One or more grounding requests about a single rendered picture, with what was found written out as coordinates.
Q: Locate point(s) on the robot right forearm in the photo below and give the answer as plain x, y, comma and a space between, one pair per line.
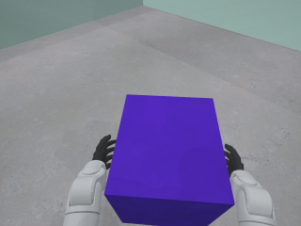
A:
254, 204

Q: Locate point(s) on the robot left forearm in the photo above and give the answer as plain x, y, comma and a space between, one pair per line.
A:
85, 196

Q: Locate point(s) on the carton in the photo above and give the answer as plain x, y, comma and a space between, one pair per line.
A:
168, 166

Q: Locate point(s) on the left robot hand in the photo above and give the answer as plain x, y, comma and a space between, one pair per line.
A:
102, 152

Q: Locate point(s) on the right robot hand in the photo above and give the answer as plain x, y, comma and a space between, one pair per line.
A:
234, 160

